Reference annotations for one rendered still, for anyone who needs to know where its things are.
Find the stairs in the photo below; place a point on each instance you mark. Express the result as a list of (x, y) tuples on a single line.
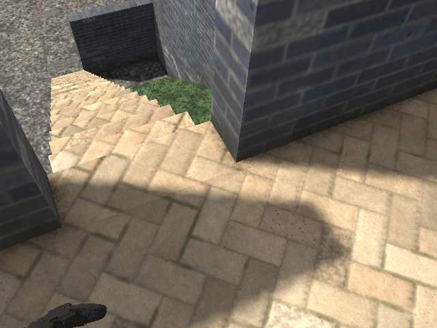
[(92, 117)]

